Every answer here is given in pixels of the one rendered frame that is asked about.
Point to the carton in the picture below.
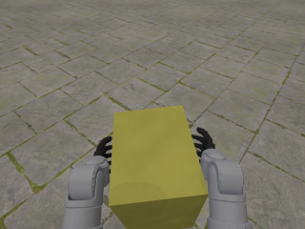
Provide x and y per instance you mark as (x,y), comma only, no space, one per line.
(156,179)

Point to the robot right forearm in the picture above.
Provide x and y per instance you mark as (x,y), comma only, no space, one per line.
(227,193)

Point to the robot left forearm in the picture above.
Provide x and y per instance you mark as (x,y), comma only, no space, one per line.
(84,195)

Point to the right robot hand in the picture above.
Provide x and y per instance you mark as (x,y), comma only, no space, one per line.
(206,140)

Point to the left robot hand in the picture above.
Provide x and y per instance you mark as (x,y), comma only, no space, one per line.
(101,149)

